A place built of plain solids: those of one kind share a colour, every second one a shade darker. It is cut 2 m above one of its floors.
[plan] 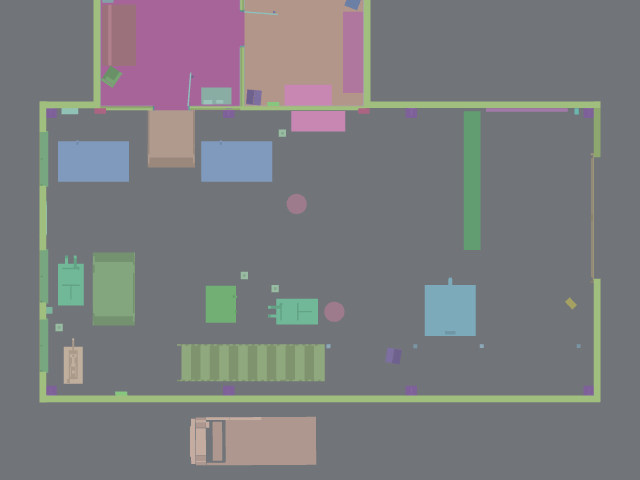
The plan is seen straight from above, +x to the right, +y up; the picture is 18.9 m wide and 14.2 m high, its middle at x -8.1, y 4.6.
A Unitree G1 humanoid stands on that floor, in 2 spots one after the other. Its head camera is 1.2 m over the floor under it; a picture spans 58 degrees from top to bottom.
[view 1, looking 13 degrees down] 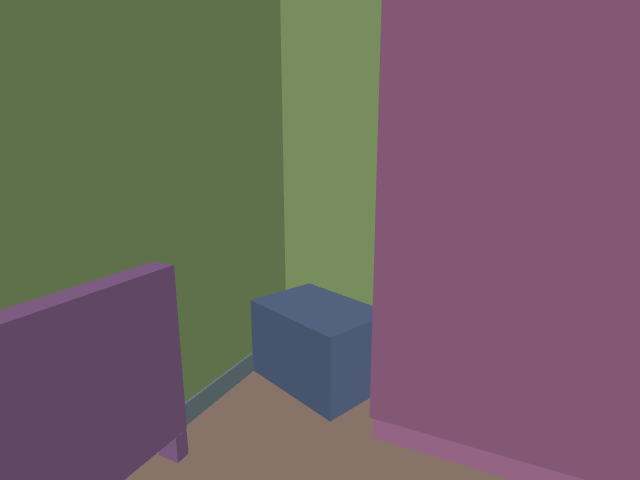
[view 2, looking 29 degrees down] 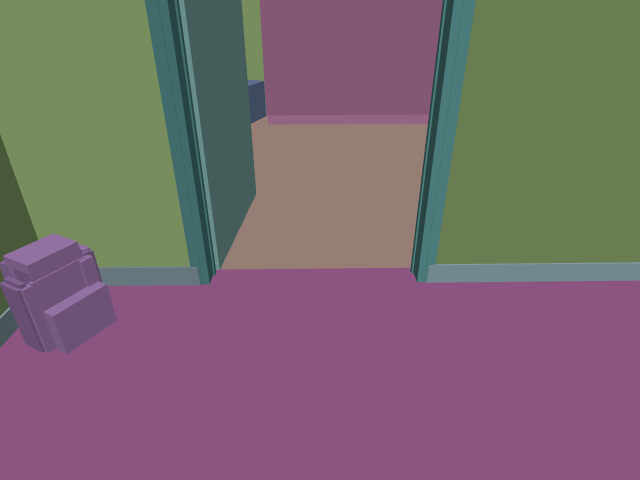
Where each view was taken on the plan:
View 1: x -8.90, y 10.85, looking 26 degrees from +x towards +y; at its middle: wall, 2.40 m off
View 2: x -12.20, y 10.85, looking -1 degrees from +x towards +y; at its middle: raised_floor_switch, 2.48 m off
